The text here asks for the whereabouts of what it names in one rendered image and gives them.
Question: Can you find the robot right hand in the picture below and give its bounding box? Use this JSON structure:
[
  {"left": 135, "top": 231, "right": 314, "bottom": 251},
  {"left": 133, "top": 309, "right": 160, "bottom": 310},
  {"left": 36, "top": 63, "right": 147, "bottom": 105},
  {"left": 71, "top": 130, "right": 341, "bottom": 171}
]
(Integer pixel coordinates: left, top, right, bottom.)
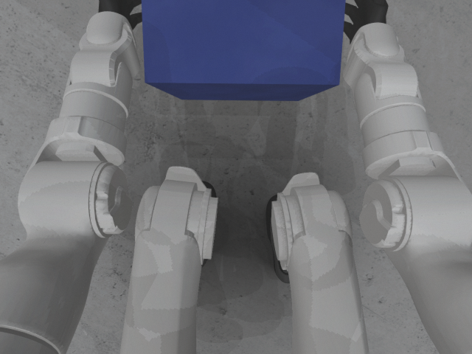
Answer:
[{"left": 344, "top": 0, "right": 388, "bottom": 44}]

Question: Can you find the robot left shin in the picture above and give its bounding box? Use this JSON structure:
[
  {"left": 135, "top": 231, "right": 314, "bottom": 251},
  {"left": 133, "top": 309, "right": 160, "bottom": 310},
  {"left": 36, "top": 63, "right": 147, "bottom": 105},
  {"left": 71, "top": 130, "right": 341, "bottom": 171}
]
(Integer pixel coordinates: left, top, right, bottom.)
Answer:
[{"left": 135, "top": 167, "right": 207, "bottom": 242}]

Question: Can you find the left robot forearm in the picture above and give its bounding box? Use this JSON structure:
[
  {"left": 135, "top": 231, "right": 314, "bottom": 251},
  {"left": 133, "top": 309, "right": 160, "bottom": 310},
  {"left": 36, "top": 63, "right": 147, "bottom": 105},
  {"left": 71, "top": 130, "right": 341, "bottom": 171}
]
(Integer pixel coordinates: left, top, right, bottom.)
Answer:
[{"left": 18, "top": 11, "right": 141, "bottom": 226}]

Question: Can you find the carton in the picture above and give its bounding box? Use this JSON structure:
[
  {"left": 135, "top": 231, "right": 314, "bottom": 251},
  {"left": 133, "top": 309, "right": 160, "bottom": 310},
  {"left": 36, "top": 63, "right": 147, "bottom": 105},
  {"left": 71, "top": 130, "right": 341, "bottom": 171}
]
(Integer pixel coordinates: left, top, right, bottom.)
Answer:
[{"left": 142, "top": 0, "right": 346, "bottom": 101}]

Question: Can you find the left robot thigh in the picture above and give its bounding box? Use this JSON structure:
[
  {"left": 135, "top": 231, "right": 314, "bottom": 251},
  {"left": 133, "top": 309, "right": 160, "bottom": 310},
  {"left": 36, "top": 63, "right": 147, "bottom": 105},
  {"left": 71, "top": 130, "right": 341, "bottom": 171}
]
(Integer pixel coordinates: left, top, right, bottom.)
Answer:
[{"left": 119, "top": 179, "right": 218, "bottom": 354}]

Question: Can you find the right robot upper arm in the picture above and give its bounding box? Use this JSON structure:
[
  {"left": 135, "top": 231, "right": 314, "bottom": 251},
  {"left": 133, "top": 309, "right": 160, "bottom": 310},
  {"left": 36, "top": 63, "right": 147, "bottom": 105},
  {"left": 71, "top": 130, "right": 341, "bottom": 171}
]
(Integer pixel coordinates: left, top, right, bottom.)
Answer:
[{"left": 359, "top": 176, "right": 472, "bottom": 354}]

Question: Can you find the left robot upper arm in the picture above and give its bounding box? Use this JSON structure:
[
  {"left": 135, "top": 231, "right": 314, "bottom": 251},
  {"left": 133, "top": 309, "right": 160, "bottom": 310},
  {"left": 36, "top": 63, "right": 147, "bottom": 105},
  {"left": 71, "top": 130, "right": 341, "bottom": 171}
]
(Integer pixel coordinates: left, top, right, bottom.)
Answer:
[{"left": 0, "top": 161, "right": 133, "bottom": 354}]

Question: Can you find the robot left hand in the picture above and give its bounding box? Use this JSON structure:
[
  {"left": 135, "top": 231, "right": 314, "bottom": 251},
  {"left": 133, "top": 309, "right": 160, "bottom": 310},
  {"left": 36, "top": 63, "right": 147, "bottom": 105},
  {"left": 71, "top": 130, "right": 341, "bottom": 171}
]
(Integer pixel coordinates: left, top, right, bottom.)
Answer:
[{"left": 99, "top": 0, "right": 142, "bottom": 29}]

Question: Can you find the right robot forearm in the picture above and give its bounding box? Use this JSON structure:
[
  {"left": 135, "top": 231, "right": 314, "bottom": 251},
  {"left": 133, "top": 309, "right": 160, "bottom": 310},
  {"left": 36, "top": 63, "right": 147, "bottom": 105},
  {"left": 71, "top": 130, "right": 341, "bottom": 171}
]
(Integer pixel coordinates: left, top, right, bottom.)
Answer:
[{"left": 343, "top": 23, "right": 472, "bottom": 195}]

